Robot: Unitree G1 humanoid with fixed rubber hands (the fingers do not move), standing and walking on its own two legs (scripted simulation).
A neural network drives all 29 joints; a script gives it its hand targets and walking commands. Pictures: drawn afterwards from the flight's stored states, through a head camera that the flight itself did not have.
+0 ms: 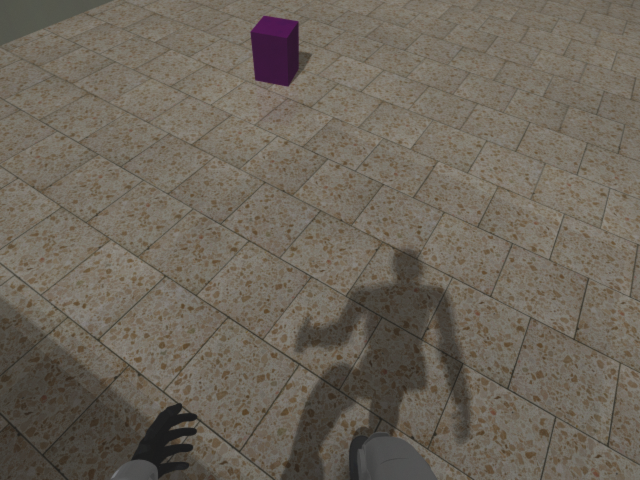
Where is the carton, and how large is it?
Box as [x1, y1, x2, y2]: [251, 16, 298, 85]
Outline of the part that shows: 263,16 251,31 255,79 282,85 288,85 298,68 298,21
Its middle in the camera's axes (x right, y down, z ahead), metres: -0.25 -1.06 +2.19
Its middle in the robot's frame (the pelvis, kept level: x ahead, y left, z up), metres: +2.26 -0.07 -0.64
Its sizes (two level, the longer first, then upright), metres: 0.205 0.202 0.275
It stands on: the floor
